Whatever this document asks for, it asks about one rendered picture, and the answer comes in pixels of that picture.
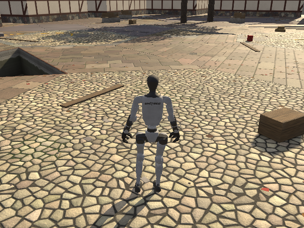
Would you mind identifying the robot right foot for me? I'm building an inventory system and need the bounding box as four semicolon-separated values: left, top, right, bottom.
153;180;161;192

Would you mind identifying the left robot forearm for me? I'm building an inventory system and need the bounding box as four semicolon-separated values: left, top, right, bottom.
123;114;133;133

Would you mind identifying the right robot hand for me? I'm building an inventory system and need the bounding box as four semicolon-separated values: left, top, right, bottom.
169;132;180;142

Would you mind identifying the humanoid robot head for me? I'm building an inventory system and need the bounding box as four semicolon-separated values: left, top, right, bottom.
144;75;161;98

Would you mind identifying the robot right upper arm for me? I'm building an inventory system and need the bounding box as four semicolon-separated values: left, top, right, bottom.
162;96;175;122

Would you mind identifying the left robot hand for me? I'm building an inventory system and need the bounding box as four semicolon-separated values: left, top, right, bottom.
122;132;133;143

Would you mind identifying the robot left upper arm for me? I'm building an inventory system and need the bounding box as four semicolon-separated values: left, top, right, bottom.
129;95;143;122

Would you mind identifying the right robot forearm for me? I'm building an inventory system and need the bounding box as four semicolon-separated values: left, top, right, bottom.
170;115;179;133

